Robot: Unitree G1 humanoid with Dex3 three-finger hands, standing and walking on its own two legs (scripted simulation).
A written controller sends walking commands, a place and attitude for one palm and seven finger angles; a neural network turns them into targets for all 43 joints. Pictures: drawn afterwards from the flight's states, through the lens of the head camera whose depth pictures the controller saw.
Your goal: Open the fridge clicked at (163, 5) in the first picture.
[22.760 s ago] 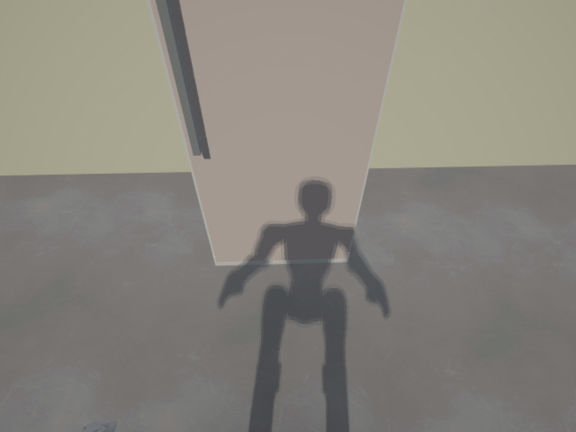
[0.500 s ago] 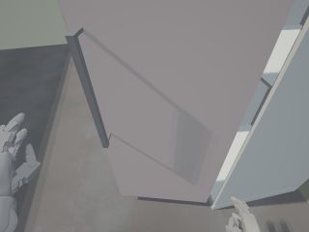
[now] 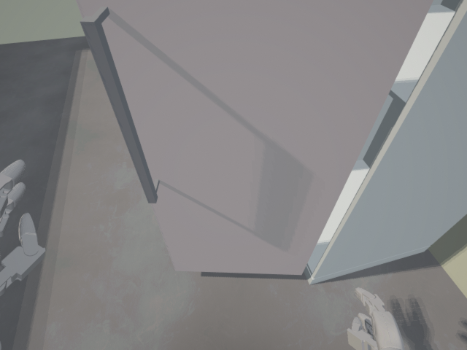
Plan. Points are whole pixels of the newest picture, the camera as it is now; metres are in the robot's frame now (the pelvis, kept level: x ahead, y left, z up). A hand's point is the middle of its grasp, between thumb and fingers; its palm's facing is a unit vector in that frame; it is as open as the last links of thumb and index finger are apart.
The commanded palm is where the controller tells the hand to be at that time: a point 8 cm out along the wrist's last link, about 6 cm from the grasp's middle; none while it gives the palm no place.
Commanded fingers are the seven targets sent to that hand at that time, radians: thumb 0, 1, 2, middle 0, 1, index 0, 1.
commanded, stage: step back with the hand held close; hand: left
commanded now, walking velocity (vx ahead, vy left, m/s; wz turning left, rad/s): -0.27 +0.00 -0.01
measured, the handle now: (133, 128) +0.48 +0.24 +0.11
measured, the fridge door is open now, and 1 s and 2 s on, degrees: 73 73 73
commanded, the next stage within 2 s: stop stepping back and stand still in 1.00 s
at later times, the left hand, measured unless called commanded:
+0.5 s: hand out of the picture +0.12 +0.29 +0.16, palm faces +0.48 -0.75 -0.44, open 7.5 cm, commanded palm +0.05 +0.32 +0.18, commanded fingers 0.00 0.90 0.90 -0.20 -0.30 -0.20 -0.30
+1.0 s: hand out of the picture +0.05 +0.30 +0.17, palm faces +0.45 -0.80 -0.39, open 7.5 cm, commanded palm +0.00 +0.32 +0.18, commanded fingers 0.00 0.90 0.90 -0.20 -0.30 -0.20 -0.30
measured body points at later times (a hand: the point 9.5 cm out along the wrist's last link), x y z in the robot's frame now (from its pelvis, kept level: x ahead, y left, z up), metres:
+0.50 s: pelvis -0.07 +0.01 -0.01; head -0.06 +0.03 +0.44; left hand +0.09 +0.33 +0.19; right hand +0.10 -0.22 -0.08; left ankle +0.03 +0.11 -0.74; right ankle -0.04 -0.13 -0.73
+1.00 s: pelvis -0.14 +0.02 +0.00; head -0.13 +0.06 +0.45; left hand +0.02 +0.34 +0.19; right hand +0.06 -0.18 -0.06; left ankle +0.00 +0.11 -0.74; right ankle -0.27 -0.11 -0.72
